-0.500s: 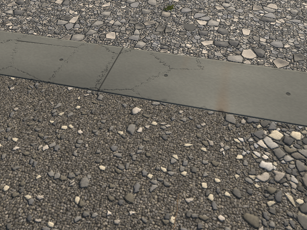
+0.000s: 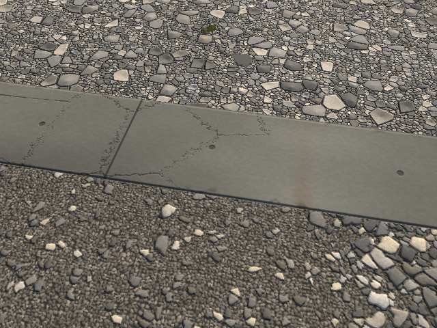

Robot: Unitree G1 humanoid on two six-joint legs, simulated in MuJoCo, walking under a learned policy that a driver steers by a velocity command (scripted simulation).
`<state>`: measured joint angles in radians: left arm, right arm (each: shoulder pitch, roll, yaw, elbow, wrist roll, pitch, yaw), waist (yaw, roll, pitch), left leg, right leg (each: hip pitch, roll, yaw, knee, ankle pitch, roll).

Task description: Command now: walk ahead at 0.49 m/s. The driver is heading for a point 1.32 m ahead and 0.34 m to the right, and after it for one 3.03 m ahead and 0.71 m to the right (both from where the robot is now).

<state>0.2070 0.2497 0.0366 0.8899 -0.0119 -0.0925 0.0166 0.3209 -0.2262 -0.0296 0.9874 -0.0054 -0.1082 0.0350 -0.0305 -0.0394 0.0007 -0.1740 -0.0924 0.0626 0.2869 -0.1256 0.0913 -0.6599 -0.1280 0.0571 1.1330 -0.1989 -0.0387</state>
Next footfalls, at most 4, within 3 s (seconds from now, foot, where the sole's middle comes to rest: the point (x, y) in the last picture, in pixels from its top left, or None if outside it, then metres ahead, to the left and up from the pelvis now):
0.30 right None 0.33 -0.17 -0.78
0.86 left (197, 289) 0.65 0.07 -0.78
1.46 right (274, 212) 0.94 -0.21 -0.78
1.90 left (241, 149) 1.26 -0.11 -0.78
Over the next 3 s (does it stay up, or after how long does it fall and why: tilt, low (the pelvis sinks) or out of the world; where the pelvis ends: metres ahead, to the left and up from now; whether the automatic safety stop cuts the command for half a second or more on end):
stays up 1.57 -0.40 -0.16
